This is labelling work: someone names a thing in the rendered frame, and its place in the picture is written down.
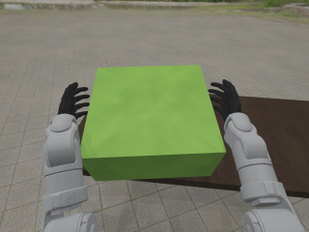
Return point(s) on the robot left upper arm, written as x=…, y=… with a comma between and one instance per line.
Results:
x=80, y=222

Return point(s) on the right robot hand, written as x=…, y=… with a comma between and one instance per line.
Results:
x=230, y=103

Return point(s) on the table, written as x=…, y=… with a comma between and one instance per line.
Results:
x=282, y=124

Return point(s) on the robot right upper arm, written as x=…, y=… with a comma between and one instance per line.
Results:
x=270, y=220

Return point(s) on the carton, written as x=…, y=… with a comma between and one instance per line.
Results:
x=150, y=122

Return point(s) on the robot left forearm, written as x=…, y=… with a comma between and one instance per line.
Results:
x=62, y=169

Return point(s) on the left robot hand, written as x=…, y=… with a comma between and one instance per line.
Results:
x=68, y=101

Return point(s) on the robot right forearm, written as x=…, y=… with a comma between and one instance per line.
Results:
x=259, y=184

